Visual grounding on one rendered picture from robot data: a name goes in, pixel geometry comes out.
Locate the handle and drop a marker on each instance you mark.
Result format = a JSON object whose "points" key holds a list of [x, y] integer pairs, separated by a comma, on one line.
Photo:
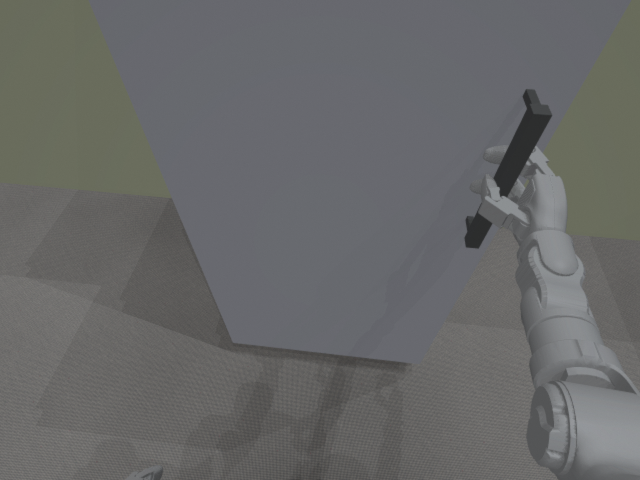
{"points": [[524, 141]]}

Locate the robot right forearm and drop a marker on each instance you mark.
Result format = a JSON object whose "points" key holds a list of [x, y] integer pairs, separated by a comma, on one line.
{"points": [[564, 338]]}

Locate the robot right upper arm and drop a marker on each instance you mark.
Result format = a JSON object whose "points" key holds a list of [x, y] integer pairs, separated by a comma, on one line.
{"points": [[583, 432]]}

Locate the fridge door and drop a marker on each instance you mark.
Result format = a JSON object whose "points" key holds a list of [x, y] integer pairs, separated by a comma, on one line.
{"points": [[319, 153]]}

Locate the right robot hand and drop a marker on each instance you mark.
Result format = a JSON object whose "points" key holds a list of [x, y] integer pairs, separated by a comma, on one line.
{"points": [[542, 205]]}

